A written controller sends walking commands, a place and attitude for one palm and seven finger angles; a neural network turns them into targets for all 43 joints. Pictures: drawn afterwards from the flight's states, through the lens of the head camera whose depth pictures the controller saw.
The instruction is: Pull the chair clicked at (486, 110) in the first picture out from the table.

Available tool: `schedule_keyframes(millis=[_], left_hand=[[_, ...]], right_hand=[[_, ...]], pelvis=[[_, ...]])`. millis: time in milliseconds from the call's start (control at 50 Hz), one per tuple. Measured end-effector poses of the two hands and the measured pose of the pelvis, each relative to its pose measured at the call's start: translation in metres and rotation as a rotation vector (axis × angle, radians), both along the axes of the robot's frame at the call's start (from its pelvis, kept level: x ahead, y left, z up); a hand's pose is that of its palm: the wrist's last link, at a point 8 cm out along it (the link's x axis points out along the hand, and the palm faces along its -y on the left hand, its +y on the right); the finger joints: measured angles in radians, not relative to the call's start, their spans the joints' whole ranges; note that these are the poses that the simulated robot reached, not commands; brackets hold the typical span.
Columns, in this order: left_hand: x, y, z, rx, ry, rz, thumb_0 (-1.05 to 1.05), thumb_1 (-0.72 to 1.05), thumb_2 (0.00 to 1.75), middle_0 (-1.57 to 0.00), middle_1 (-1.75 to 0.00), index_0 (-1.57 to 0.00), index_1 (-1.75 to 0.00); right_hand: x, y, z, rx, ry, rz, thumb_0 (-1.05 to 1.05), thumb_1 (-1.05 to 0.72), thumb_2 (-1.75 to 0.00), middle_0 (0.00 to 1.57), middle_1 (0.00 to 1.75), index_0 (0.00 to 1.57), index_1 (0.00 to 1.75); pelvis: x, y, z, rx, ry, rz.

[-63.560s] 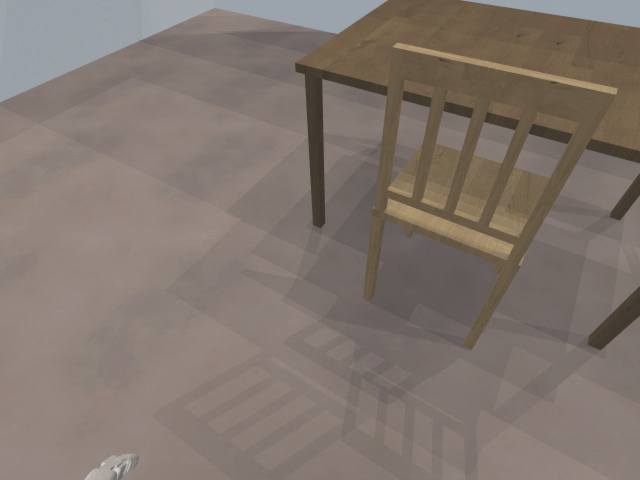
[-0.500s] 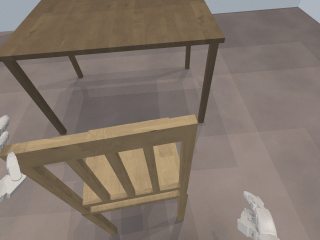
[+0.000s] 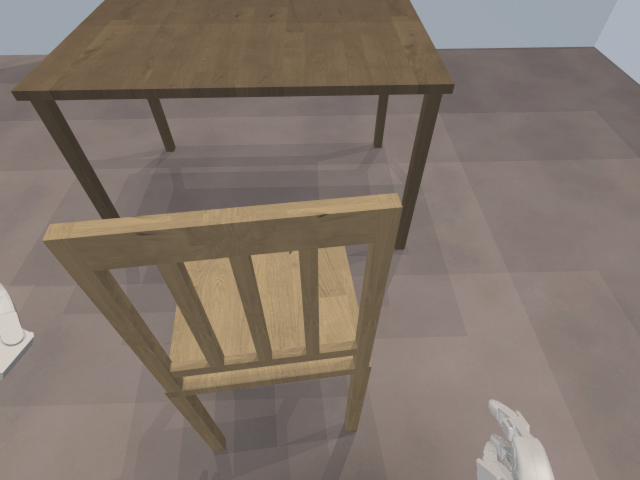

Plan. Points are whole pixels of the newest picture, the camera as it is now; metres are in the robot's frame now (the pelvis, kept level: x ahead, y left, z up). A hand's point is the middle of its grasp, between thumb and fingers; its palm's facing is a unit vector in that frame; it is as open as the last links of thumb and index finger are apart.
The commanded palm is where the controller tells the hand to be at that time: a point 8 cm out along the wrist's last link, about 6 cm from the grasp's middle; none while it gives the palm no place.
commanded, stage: step back with the hand held close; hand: left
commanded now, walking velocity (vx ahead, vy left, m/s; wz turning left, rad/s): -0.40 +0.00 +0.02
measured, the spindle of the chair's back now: (254, 312) +0.37 +0.14 -0.06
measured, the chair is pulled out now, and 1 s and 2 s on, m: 0.50 0.50 0.50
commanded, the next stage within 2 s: stop stepping back and stand still in 1.06 s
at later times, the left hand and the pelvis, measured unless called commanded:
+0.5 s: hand (28, 345) +0.19 +0.26 +0.18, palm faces +0.49 -0.73 -0.47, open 7.4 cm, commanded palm +0.12 +0.30 +0.19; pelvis -0.01 +0.00 -0.01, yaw +2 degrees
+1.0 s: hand out of the picture +0.13 +0.26 +0.17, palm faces +0.36 -0.75 -0.55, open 7.4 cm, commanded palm +0.07 +0.29 +0.19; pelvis -0.07 -0.01 +0.00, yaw +0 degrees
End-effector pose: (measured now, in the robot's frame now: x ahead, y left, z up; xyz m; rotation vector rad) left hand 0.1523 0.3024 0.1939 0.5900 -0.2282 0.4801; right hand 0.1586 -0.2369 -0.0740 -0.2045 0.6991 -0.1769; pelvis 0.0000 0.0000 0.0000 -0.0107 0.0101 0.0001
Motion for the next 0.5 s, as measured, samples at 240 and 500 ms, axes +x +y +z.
schedule_keyframes(millis=[240,500], left_hand=[[-0.005,-0.001,0.001,0.057,-0.011,-0.04,0.01,0.88,0.9,-0.22,-0.31,-0.21,-0.3],[-0.009,-0.011,0.005,0.033,-0.058,-0.05,0.01,0.88,0.9,-0.22,-0.31,-0.22,-0.3]], right_hand=[[-0.014,0.004,-0.011,-0.008,0.042,0.015,0.01,-0.9,-0.89,0.2,0.29,0.2,0.3],[0.0,-0.001,-0.012,-0.017,0.054,0.051,0.01,-0.9,-0.89,0.2,0.29,0.2,0.3]], pelvis=[[-0.01,0.002,-0.006,-0.002,0.015,0.009],[-0.011,-0.003,-0.005,0.003,0.026,0.038]])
